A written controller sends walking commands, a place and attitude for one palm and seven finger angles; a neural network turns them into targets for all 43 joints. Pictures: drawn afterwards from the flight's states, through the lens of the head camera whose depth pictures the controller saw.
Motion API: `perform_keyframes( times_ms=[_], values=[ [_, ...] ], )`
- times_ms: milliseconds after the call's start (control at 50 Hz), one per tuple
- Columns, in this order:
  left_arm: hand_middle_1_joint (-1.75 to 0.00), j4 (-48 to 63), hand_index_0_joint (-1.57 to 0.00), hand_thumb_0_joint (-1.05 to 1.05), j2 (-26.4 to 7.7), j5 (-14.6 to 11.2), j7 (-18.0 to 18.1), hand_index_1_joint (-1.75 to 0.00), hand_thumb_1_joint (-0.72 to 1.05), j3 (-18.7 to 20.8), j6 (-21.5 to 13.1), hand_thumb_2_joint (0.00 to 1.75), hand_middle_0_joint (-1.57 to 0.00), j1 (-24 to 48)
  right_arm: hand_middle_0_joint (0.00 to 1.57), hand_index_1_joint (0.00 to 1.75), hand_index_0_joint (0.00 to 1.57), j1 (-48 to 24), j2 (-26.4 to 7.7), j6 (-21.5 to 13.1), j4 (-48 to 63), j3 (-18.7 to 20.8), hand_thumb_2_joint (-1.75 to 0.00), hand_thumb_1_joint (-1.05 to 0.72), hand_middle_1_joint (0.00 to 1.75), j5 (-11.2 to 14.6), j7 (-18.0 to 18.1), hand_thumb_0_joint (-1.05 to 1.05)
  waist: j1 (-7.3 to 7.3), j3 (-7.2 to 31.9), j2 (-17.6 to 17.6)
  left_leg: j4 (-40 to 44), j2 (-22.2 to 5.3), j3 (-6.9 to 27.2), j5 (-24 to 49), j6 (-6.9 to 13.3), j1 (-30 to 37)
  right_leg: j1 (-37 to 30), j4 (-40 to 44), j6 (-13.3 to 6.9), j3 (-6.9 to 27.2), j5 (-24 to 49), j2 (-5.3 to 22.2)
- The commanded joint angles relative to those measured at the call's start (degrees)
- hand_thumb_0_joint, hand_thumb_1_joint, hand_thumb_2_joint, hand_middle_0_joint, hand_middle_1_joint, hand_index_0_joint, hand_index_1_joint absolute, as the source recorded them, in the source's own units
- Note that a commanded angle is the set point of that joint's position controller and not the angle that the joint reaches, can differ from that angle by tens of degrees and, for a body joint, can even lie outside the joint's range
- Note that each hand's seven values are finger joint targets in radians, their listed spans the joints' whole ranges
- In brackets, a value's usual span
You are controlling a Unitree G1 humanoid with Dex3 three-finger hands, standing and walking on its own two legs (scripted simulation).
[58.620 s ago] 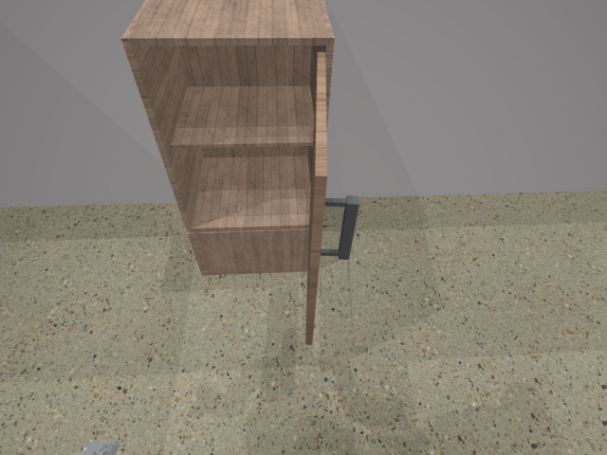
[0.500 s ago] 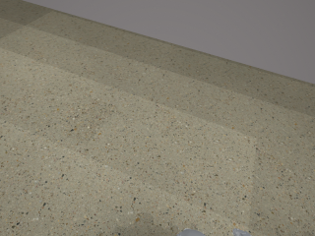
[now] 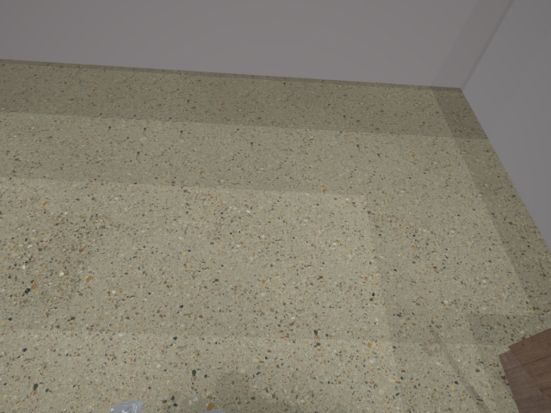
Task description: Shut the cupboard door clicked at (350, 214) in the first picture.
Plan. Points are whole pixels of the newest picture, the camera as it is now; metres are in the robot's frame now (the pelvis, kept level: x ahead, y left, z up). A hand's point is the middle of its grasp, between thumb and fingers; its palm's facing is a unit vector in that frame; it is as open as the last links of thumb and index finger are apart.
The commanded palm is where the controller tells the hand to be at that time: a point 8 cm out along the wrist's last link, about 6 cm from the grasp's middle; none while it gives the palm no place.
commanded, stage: turn to face it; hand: left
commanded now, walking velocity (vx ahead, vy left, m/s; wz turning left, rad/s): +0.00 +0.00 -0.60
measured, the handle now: out of the picture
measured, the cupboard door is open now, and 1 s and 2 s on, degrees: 21 21 21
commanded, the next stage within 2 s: take the last steps up to it in 1.86 s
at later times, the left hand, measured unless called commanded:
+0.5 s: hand (193, 384) +0.18 +0.14 -0.14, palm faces -0.31 -0.91 -0.26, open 7.4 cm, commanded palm none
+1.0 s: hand (223, 351) +0.23 +0.10 -0.15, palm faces -0.57 -0.79 -0.22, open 7.4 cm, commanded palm none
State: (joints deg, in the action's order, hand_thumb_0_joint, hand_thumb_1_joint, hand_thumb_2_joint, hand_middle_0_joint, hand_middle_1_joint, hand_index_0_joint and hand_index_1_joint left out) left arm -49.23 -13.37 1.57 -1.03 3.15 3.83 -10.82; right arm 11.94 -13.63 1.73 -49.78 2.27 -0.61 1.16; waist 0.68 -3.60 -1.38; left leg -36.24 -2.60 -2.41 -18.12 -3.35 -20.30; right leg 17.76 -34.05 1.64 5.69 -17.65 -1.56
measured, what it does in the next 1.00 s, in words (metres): steps on the spot, turning right: right foot, then left foot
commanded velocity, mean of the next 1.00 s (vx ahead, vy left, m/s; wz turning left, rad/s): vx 0.00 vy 0.00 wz -0.60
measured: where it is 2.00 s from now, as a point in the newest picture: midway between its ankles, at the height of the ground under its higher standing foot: outside the picture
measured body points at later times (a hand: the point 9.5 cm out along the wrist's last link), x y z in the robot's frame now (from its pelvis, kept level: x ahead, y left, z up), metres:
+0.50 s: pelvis +0.01 -0.02 +0.00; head +0.04 -0.05 +0.45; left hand +0.20 +0.19 -0.12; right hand -0.04 -0.29 -0.15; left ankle +0.01 +0.12 -0.67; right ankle -0.03 -0.13 -0.73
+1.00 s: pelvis +0.03 -0.02 +0.01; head +0.07 -0.04 +0.46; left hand +0.26 +0.14 -0.13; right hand -0.07 -0.26 -0.13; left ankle +0.09 +0.10 -0.73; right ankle -0.05 -0.12 -0.69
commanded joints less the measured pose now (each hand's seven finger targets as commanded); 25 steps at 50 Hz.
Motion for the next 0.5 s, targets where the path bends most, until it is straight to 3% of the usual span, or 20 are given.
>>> perform_keyframes(
  times_ms=[0, 20, 40, 80, 100, 160, 260, 300, 320, 340, 360, 380, 400, 420, 460, 480],
  values=[
    [-0.30, 6.75, -0.20, 0.00, -6.54, -0.74, 0.11, -0.30, 0.90, 2.54, -1.08, 0.90, -0.20, 1.24, 0.20, 0.30, 0.20, 8.87, -15.28, -2.38, 3.02, 2.81, -0.90, -0.90, 0.30, -1.26, 1.05, 0.00, 2.38, 7.55, 17.37, 21.70, -26.03, 26.20, 7.52, 12.44, 12.79, 14.23, -24.36, -0.65, -2.96, -18.95, -0.46],
    [-0.30, 6.13, -0.20, 0.00, -6.88, 0.07, -0.07, -0.30, 0.90, 2.99, -0.98, 0.90, -0.20, 3.84, 0.20, 0.30, 0.20, 7.49, -13.49, -2.70, 2.64, 2.48, -0.90, -0.90, 0.30, -1.61, 1.33, 0.00, 2.17, 4.97, 14.32, 21.88, -23.89, 24.45, 11.27, 12.38, 9.36, 14.87, -31.36, -0.07, -1.63, -16.42, 0.78],
    [-0.30, 5.50, -0.20, 0.00, -6.91, -0.04, -0.61, -0.30, 0.90, 3.38, -1.03, 0.90, -0.20, 3.19, 0.20, 0.30, 0.20, 4.76, -11.88, -2.74, 3.46, 1.93, -0.90, -0.90, 0.30, -1.55, 1.43, 0.00, 0.36, 3.76, 12.56, 20.53, -21.31, 18.57, 15.71, 11.77, 8.34, 14.84, -34.47, 0.34, -2.39, -13.02, 2.26],
    [-0.30, 4.78, -0.20, 0.00, -5.55, -0.36, -1.28, -0.30, 0.90, 3.10, -0.61, 0.90, -0.20, 2.85, 0.20, 0.30, 0.20, 2.20, -9.74, -2.75, 3.83, 1.43, -0.90, -0.90, 0.30, -1.48, 1.61, 0.00, -0.52, 3.57, 10.80, 17.82, -17.88, 8.37, 25.22, 10.72, 11.01, 14.64, -32.98, 1.29, -4.70, -9.83, 3.59],
    [-0.30, 4.66, -0.20, 0.00, -4.79, -0.47, -1.40, -0.30, 0.90, 2.85, -0.48, 0.90, -0.20, 3.09, 0.20, 0.30, 0.20, 3.20, -9.40, -2.72, 3.24, 1.40, -0.90, -0.90, 0.30, -1.44, 1.71, 0.00, -0.11, 4.84, 10.64, 16.34, -16.98, 5.54, 29.85, 10.57, 13.86, 14.25, -30.70, 1.56, -5.81, -9.41, 3.54],
    [-0.30, 5.19, -0.20, 0.00, -3.61, -0.55, -1.51, -0.30, 0.90, 2.43, -0.38, 0.90, -0.20, 4.85, 0.20, 0.30, 0.20, 6.17, -9.46, -2.45, 1.55, 1.93, -0.90, -0.90, 0.30, -1.22, 1.69, 0.00, 1.45, 6.48, 11.69, 14.12, -17.37, 1.73, 34.18, 10.95, 17.90, 11.98, -22.89, 1.46, -8.22, -9.57, 3.40],
    [-0.30, 5.56, -0.20, 0.00, -3.13, -0.36, -1.42, -0.30, 0.90, 2.09, -0.82, 0.90, -0.20, 6.02, 0.20, 0.30, 0.20, 6.57, -10.70, -1.84, 0.41, 3.00, -0.90, -0.90, 0.30, -1.25, 0.83, 0.00, 2.46, 5.77, 14.85, 12.03, -18.63, -1.75, 31.51, 10.07, 15.51, 4.99, -10.81, 0.17, -11.61, -8.61, 1.89],
    [-0.30, 5.16, -0.20, 0.00, -3.68, -0.45, -1.28, -0.30, 0.90, 2.24, -1.02, 0.90, -0.20, 3.88, 0.20, 0.30, 0.20, 4.98, -11.25, -1.63, 0.38, 3.23, -0.90, -0.90, 0.30, -1.14, 0.63, 0.00, 0.82, 5.89, 13.79, 9.43, -18.51, -3.09, 27.57, 8.36, 12.69, -0.49, -2.59, -0.76, -11.97, -3.31, 1.41],
    [-0.30, 4.18, -0.20, 0.00, -4.63, -0.40, -1.15, -0.30, 0.90, 2.55, -1.30, 0.90, -0.20, 0.75, 0.20, 0.30, 0.20, 3.63, -11.48, -1.50, 0.65, 3.44, -0.90, -0.90, 0.30, -0.84, 0.52, 0.00, -1.07, 6.62, 11.74, 5.19, -17.34, -4.63, 23.53, 6.23, 9.87, -6.19, 4.89, -1.34, -12.14, 3.54, 1.35],
    [-0.30, 2.91, -0.20, 0.00, -7.60, -0.15, -0.78, -0.30, 0.90, 3.15, -1.80, 0.90, -0.20, -3.05, 0.20, 0.30, 0.20, 3.32, -10.19, -1.44, 1.18, 3.41, -0.90, -0.90, 0.30, -0.34, 0.17, 0.00, -2.77, 7.99, 5.35, -1.81, -14.54, -6.72, 15.27, 3.25, 3.55, -14.78, 11.41, -3.08, -7.32, 10.17, 5.07],
    [-0.30, 2.29, -0.20, 0.00, -14.00, 0.42, 0.10, -0.30, 0.90, 4.29, -2.57, 0.90, -0.20, -5.40, 0.20, 0.30, 0.20, 2.10, -5.16, -1.17, 3.65, 2.37, -0.90, -0.90, 0.30, -0.06, -0.21, 0.00, -4.21, 7.18, -14.28, -14.62, -5.82, -11.12, -12.32, -0.65, -11.72, -22.43, 15.81, -8.75, 11.91, 23.62, 19.94],
    [-0.30, 1.53, -0.20, 0.00, -16.22, -0.51, 0.68, -0.30, 0.90, 4.33, -2.44, 0.90, -0.20, -8.16, 0.20, 0.30, 0.20, -1.80, -5.71, -0.37, 5.36, 1.81, -0.90, -0.90, 0.30, -0.22, 0.11, 0.00, -6.45, 6.58, -12.86, -24.92, -3.12, -3.56, -19.57, -0.79, -14.70, -16.77, 15.01, -14.03, 16.61, 31.76, 25.35],
    [-0.30, 1.92, -0.20, 0.00, -15.00, -0.38, 1.35, -0.30, 0.90, 4.56, -2.43, 0.90, -0.20, -6.01, 0.20, 0.30, 0.20, -3.05, -5.40, -0.02, 5.34, 1.86, -0.90, -0.90, 0.30, -0.09, 0.62, 0.00, -4.80, 5.31, -11.78, -29.87, -3.42, 1.00, -16.46, -0.62, -17.35, -14.65, 15.39, -15.26, 16.90, 27.99, 22.90],
    [-0.30, 2.57, -0.20, 0.00, -13.66, -0.37, 1.60, -0.30, 0.90, 4.18, -2.37, 0.90, -0.20, -2.86, 0.20, 0.30, 0.20, -3.24, -5.92, -0.01, 4.86, 2.01, -0.90, -0.90, 0.30, -0.15, 0.74, 0.00, -3.65, 3.43, -14.11, -31.79, -3.84, 2.70, -13.63, -0.78, -18.79, -12.43, 15.99, -14.78, 16.49, 23.26, 21.09],
    [-0.30, 4.14, -0.20, 0.00, -10.61, -0.23, 1.79, -0.30, 0.90, 3.40, -2.23, 0.90, -0.20, 2.89, 0.20, 0.30, 0.20, -0.72, -6.25, -0.25, 3.08, 2.09, -0.90, -0.90, 0.30, -0.28, 0.30, 0.00, -0.46, 4.61, -9.22, -29.08, -4.52, 2.59, -7.30, -1.36, -13.85, -9.31, 14.07, -12.86, 9.04, 21.89, 16.70],
    [-0.30, 4.55, -0.20, 0.00, -10.45, -0.11, 1.67, -0.30, 0.90, 3.23, -2.43, 0.90, -0.20, 3.28, 0.20, 0.30, 0.20, 0.17, -5.59, -0.28, 2.59, 1.92, -0.90, -0.90, 0.30, -0.38, 0.14, 0.00, -0.16, 5.67, -7.90, -25.81, -3.57, 1.43, -6.44, -1.61, -11.22, -8.49, 13.21, -12.26, 7.01, 23.74, 15.29]
  ],
)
